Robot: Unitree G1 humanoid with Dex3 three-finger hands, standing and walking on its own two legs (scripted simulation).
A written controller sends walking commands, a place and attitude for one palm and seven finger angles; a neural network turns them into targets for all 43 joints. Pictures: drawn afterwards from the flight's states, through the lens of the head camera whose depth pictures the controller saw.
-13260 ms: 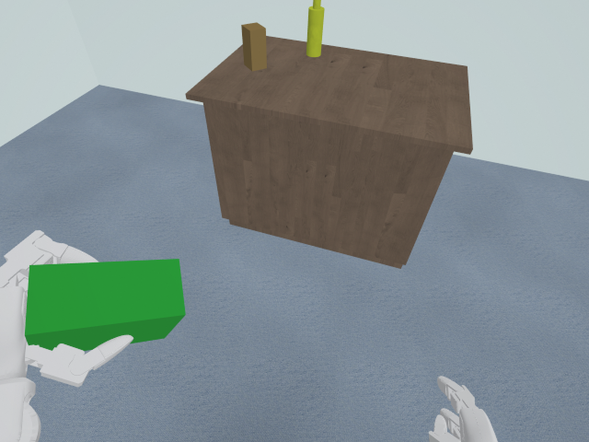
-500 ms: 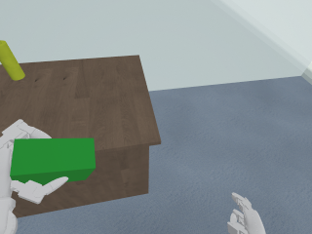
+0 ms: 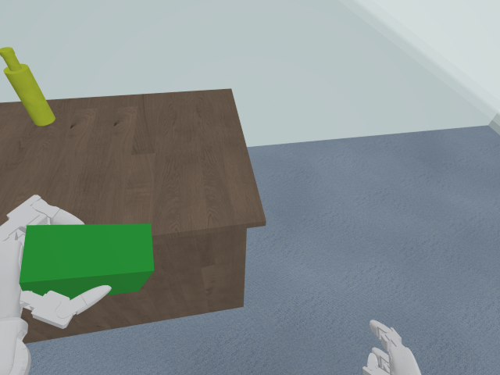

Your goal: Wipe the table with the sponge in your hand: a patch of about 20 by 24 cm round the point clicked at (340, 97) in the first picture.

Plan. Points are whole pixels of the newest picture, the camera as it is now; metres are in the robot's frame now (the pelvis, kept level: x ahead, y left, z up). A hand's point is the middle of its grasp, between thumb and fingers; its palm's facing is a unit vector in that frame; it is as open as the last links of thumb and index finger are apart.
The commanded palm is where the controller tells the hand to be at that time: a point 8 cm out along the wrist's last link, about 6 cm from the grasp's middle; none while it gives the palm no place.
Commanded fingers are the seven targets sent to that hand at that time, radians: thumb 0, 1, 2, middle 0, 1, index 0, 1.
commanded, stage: shuffle to correct the standing spot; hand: left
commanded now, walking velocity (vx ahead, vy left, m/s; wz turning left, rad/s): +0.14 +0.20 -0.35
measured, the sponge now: (110, 261) +0.23 +0.21 +0.12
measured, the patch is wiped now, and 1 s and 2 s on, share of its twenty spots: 0.00 0.00 0.00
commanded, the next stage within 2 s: none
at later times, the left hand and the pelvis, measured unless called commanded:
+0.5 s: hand (82, 221) +0.27 +0.25 +0.14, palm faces +0.31 -0.86 -0.41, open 10.4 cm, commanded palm +0.22 +0.29 +0.17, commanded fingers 0.00 0.10 1.30 -1.20 -1.60 -1.20 -1.60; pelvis +0.03 +0.03 -0.02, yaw -4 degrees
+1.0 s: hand (100, 185) +0.34 +0.26 +0.14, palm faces +0.10 -0.89 -0.44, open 10.4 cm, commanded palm +0.30 +0.32 +0.17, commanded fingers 0.00 0.10 1.30 -1.20 -1.60 -1.20 -1.60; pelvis +0.07 +0.09 -0.03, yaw -15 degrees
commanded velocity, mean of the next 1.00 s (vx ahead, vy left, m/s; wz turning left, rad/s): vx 0.09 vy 0.20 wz -0.21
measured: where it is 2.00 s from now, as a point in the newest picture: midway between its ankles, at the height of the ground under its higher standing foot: outside the picture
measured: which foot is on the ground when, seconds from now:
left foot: down 0.00-0.74, up 0.76-0.94, down 0.96-1.00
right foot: down 0.00-0.98, up 1.00-1.00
